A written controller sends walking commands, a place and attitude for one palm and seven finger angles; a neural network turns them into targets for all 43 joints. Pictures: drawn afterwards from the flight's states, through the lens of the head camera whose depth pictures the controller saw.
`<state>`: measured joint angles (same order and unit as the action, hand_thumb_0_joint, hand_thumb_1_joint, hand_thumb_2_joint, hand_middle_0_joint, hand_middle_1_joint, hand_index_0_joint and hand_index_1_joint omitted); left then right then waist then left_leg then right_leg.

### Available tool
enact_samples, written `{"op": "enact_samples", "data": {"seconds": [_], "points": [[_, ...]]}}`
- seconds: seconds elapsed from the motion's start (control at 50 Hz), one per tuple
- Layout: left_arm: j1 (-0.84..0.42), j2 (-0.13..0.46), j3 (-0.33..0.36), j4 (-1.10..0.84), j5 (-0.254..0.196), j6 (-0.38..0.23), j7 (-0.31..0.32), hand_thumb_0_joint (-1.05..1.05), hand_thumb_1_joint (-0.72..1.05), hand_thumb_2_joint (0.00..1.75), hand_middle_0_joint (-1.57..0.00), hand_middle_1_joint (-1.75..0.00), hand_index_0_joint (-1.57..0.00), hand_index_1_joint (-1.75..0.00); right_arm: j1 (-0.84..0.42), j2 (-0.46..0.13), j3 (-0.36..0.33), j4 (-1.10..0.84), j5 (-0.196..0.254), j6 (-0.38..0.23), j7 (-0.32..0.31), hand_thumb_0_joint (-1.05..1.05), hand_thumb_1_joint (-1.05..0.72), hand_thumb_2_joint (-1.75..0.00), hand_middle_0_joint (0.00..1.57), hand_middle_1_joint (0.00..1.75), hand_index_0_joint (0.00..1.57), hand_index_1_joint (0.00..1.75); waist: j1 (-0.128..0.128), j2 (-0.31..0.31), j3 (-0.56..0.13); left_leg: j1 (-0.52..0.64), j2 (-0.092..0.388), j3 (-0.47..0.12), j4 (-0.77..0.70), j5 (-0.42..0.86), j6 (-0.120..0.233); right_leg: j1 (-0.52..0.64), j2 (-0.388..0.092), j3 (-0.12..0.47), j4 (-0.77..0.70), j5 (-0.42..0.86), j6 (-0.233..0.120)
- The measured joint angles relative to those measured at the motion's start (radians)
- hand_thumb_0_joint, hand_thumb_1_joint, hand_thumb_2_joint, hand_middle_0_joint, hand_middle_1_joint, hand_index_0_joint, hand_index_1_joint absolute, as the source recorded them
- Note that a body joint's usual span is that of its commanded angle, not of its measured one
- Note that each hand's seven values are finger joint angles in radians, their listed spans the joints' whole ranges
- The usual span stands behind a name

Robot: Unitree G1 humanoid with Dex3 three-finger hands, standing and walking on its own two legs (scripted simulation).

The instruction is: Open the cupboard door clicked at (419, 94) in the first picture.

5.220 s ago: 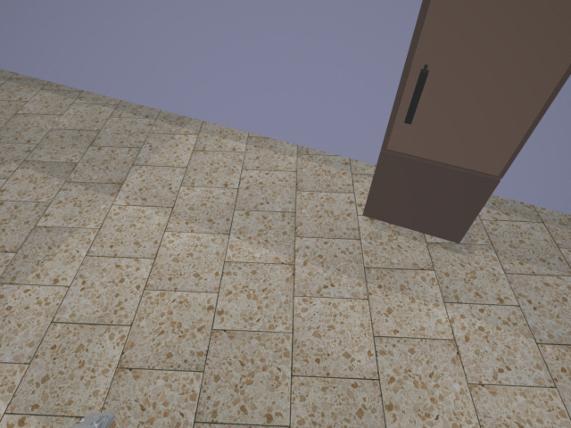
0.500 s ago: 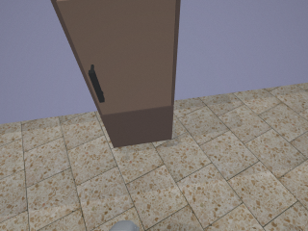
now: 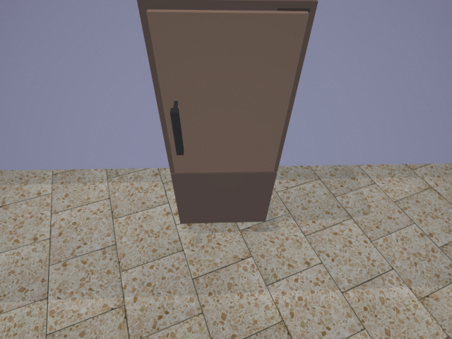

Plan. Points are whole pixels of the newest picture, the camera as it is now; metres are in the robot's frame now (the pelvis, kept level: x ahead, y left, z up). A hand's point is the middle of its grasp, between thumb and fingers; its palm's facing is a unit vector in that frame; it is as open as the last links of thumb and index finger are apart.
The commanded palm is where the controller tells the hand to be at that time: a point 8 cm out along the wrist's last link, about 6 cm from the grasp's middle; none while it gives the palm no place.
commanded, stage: take the last steps up to it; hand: left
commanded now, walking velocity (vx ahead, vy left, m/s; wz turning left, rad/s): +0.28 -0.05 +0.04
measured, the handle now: (178, 128) +0.75 +0.19 -0.10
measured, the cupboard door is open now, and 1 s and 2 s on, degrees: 0 0 0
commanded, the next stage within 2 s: come to a stop and stand still in 0.54 s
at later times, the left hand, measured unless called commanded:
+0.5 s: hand out of the picture +0.01 +0.12 -0.18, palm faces +0.15 -0.98 -0.13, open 7.3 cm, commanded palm none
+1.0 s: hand (153, 281) +0.28 +0.18 -0.17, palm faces +0.03 -0.96 -0.28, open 7.3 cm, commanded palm none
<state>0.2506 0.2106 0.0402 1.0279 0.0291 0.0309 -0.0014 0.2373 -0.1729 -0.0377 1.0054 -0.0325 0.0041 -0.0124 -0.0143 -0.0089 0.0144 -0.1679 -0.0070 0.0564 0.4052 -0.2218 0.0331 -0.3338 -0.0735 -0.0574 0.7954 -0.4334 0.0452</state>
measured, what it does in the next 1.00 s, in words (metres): walks ahead: right foot, then left foot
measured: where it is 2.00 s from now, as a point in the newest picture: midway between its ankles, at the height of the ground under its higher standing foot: outside the picture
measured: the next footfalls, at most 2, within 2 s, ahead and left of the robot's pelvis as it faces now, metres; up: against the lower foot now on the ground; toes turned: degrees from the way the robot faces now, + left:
right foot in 0.08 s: +0.05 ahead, -0.12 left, +0.00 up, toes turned -5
left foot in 0.54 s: +0.24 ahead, +0.12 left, +0.00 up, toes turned +11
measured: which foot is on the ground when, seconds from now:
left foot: down 0.00-0.10, up 0.12-0.52, down 0.54-0.94, up 0.96-1.00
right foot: up 0.00-0.06, down 0.08-0.54, up 0.56-0.90, down 0.92-1.00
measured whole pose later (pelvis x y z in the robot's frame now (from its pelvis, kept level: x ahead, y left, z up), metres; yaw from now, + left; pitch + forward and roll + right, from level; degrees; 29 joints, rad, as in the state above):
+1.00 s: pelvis +0.21 -0.02 -0.01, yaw +1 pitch -1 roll +1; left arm 0.18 0.18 0.04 1.01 0.03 0.00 0.03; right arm 0.20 -0.17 -0.06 1.06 -0.01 0.05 -0.03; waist -0.02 0.03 0.07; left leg -0.29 0.04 0.10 0.75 -0.49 -0.01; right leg -0.33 -0.06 -0.08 0.61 -0.26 -0.02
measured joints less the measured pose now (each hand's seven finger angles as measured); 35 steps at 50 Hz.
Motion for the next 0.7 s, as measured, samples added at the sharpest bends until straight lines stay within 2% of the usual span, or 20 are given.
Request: {"op": "enact_samples", "data": {"seconds": [0.08,0.1,0.14,0.18,0.24,0.32,0.44,0.5,0.54,0.56,0.6,0.64,0.66,0.7], "points": [[0.0,-0.027,-0.007,-0.001,0.0,-0.031,-0.007,0.0,0.91,0.9,-0.19,-0.3,-0.2,-0.3,0.069,-0.014,-0.007,0.05,0.001,0.008,-0.001,0.0,-0.91,-0.9,0.21,0.3,0.2,0.3,-0.012,0.014,-0.016,-0.014,0.001,-0.004,0.067,-0.048,-0.019,0.11,0.026,-0.019,-0.239,0.071,-0.021],[-0.001,-0.038,-0.008,0.002,0.003,-0.042,-0.004,0.0,0.91,0.9,-0.19,-0.3,-0.2,-0.3,0.083,-0.02,-0.01,0.063,0.005,0.011,-0.001,0.0,-0.91,-0.9,0.21,0.3,0.2,0.3,-0.011,0.027,-0.013,-0.032,0.009,-0.012,0.125,-0.102,-0.019,0.121,0.036,-0.026,-0.257,0.12,-0.042],[0.012,-0.06,-0.008,0.003,0.002,-0.058,0.004,0.0,0.91,0.9,-0.2,-0.3,-0.2,-0.3,0.11,-0.026,-0.014,0.091,0.004,0.029,0.003,0.0,-0.91,-0.9,0.21,0.3,0.2,0.3,-0.003,0.047,-0.018,-0.097,0.019,-0.027,0.299,-0.213,-0.014,0.136,0.049,-0.045,-0.254,0.124,-0.074],[0.046,-0.068,-0.004,0.01,-0.002,-0.071,0.015,0.0,0.92,0.9,-0.2,-0.3,-0.21,-0.3,0.119,-0.027,-0.019,0.11,0.0,0.042,0.013,0.01,-0.91,-0.9,0.2,0.3,0.2,0.3,0.009,0.045,-0.028,-0.177,0.026,-0.028,0.466,-0.199,-0.012,0.166,0.055,-0.046,-0.297,0.124,-0.087],[0.095,-0.081,-0.007,0.041,-0.006,-0.077,0.021,0.0,0.92,0.9,-0.2,-0.3,-0.21,-0.3,0.114,-0.026,-0.028,0.109,-0.004,0.035,0.021,0.01,-0.91,-0.9,0.2,0.3,0.2,0.3,0.001,0.042,-0.025,-0.275,0.057,-0.017,0.593,-0.104,-0.028,0.223,0.062,-0.051,-0.385,0.151,-0.087],[0.144,-0.104,-0.018,0.087,-0.006,-0.086,0.023,0.0,0.92,0.9,-0.2,-0.3,-0.21,-0.3,0.092,-0.019,-0.032,0.095,-0.003,0.023,0.022,0.01,-0.91,-0.9,0.2,0.3,0.2,0.3,-0.005,0.042,-0.009,-0.352,0.098,-0.007,0.593,-0.025,-0.048,0.281,0.069,-0.067,-0.458,0.159,-0.087],[0.193,-0.131,-0.028,0.135,-0.001,-0.094,0.025,0.0,0.91,0.9,-0.2,-0.3,-0.21,-0.3,0.009,0.004,-0.023,0.083,0.003,0.014,0.025,0.01,-0.91,-0.9,0.2,0.3,0.19,0.3,0.026,0.028,0.022,-0.345,0.111,0.033,0.398,-0.02,-0.047,0.332,0.064,-0.076,-0.467,0.111,-0.066],[0.211,-0.135,-0.026,0.152,0.0,-0.089,0.027,0.0,0.9,0.9,-0.2,-0.3,-0.21,-0.3,-0.039,0.003,-0.02,0.072,0.005,-0.001,0.02,0.01,-0.93,-0.9,0.2,0.3,0.2,0.3,0.045,0.014,0.036,-0.284,0.091,0.06,0.274,-0.019,-0.029,0.347,0.052,-0.076,-0.424,0.056,-0.045],[0.23,-0.136,-0.023,0.16,-0.005,-0.083,0.027,0.0,0.9,0.9,-0.2,-0.3,-0.21,-0.3,-0.061,0.002,-0.013,0.055,0.002,-0.027,0.016,0.01,-0.93,-0.9,0.2,0.3,0.2,0.3,0.048,0.006,0.039,-0.212,0.076,0.078,0.17,0.046,-0.009,0.322,0.041,-0.068,-0.312,-0.013,-0.033],[0.225,-0.131,-0.022,0.166,-0.01,-0.075,0.026,0.0,0.9,0.9,-0.2,-0.3,-0.21,-0.3,-0.076,0.008,-0.012,0.049,-0.001,-0.041,0.01,0.01,-0.93,-0.9,0.2,0.3,0.2,0.3,0.046,-0.01,0.045,-0.212,0.068,0.088,0.195,0.038,0.003,0.276,0.023,-0.058,-0.194,-0.043,-0.039],[0.203,-0.119,-0.02,0.168,-0.012,-0.056,0.026,0.0,0.9,0.9,-0.2,-0.3,-0.21,-0.3,-0.092,0.023,-0.004,0.038,0.002,-0.054,0.002,0.01,-0.92,-0.9,0.2,0.3,0.2,0.3,0.049,-0.031,0.053,-0.194,0.063,0.114,0.234,-0.025,0.016,0.159,0.016,-0.012,0.083,-0.097,-0.054],[0.17,-0.104,-0.013,0.161,-0.008,-0.043,0.022,0.0,0.9,0.9,-0.2,-0.3,-0.21,-0.3,-0.089,0.038,0.001,0.031,0.003,-0.056,-0.006,0.0,-0.92,-0.9,0.2,0.3,0.2,0.3,0.041,-0.035,0.047,-0.153,0.06,0.127,0.204,-0.046,0.017,0.05,0.013,-0.006,0.269,-0.074,-0.057],[0.149,-0.096,-0.008,0.152,-0.006,-0.039,0.02,0.01,0.9,0.9,-0.2,-0.3,-0.2,-0.3,-0.084,0.043,-0.004,0.028,0.007,-0.059,-0.014,0.0,-0.93,-0.9,0.2,0.3,0.2,0.3,0.036,-0.035,0.043,-0.13,0.056,0.129,0.174,-0.037,0.011,0.007,0.007,-0.009,0.305,-0.05,-0.055],[0.104,-0.079,-0.002,0.123,-0.004,-0.037,0.02,0.01,0.91,0.9,-0.2,-0.3,-0.2,-0.3,-0.072,0.037,-0.01,0.026,0.01,-0.062,-0.027,-0.01,-0.95,-0.9,0.21,0.3,0.2,0.3,0.027,-0.034,0.035,-0.09,0.046,0.13,0.113,-0.016,0.012,-0.054,-0.007,-0.011,0.283,0.004,-0.045]]}}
